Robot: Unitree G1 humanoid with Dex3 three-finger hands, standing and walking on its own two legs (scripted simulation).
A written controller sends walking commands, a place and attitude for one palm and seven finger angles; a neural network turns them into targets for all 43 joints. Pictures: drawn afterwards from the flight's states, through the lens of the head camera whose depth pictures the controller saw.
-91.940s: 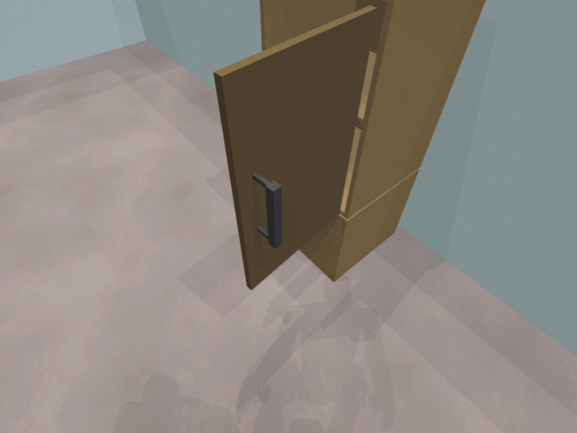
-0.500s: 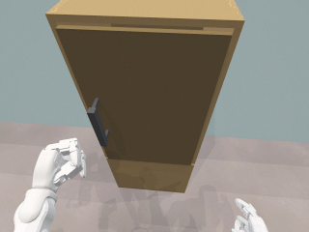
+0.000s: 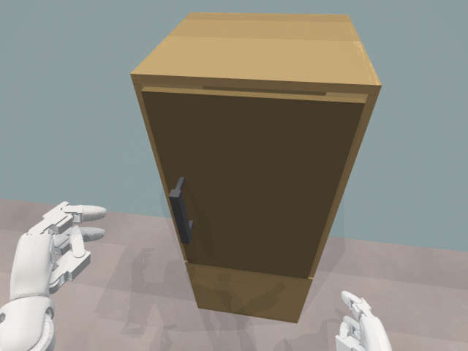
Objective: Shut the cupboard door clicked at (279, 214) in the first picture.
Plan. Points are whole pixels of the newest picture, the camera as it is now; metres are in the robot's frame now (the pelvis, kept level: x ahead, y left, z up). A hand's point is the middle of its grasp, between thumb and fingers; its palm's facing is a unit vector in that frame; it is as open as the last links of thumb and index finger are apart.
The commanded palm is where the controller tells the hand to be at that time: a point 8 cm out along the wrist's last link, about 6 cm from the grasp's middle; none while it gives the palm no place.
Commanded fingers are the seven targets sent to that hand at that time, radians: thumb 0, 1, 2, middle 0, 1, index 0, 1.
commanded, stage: draw the hand back to the body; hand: left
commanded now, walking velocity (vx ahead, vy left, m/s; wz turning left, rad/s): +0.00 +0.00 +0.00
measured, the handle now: (183, 211) +0.43 +0.18 -0.04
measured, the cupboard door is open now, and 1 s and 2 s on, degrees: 0 0 0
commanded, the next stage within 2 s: step back with the hand held close in 0.58 s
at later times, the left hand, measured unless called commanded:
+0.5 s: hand (61, 252) +0.19 +0.25 +0.16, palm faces +0.45 -0.81 -0.39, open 7.3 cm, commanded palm +0.14 +0.29 +0.18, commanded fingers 0.00 0.90 0.90 -0.20 -0.30 -0.20 -0.30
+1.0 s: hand (69, 249) +0.19 +0.24 +0.16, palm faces +0.38 -0.79 -0.48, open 7.4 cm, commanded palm +0.13 +0.28 +0.18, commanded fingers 0.00 0.90 0.90 -0.20 -0.30 -0.20 -0.30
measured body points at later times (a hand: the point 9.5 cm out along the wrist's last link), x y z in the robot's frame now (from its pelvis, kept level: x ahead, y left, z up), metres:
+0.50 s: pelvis +0.00 -0.01 +0.00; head -0.03 -0.03 +0.45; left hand +0.16 +0.29 +0.18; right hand +0.18 -0.24 -0.08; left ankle -0.02 +0.07 -0.74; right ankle -0.01 -0.12 -0.74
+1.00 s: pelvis -0.01 -0.01 +0.00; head -0.02 -0.04 +0.45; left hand +0.17 +0.28 +0.19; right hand +0.15 -0.27 -0.09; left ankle -0.02 +0.07 -0.74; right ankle -0.01 -0.12 -0.74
